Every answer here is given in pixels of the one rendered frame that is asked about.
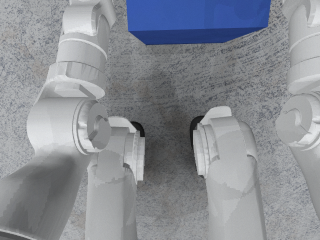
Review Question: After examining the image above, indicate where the right robot shin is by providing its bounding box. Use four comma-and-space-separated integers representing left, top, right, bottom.
200, 106, 258, 162

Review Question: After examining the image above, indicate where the robot shin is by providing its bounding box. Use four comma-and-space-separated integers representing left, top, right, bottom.
200, 106, 258, 162
87, 116, 137, 173

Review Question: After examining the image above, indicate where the robot right upper arm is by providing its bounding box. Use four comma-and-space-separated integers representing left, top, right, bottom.
275, 90, 320, 221

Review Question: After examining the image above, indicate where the robot left forearm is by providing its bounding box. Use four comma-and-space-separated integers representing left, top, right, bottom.
26, 0, 117, 133

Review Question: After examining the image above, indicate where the carton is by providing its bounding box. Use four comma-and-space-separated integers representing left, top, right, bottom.
126, 0, 271, 45

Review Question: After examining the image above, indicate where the robot right forearm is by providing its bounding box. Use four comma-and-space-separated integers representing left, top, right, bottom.
281, 0, 320, 95

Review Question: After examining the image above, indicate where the robot left upper arm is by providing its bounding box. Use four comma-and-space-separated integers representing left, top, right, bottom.
0, 97, 112, 240

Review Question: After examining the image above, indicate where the left robot shin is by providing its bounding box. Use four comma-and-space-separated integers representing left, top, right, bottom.
87, 116, 137, 173

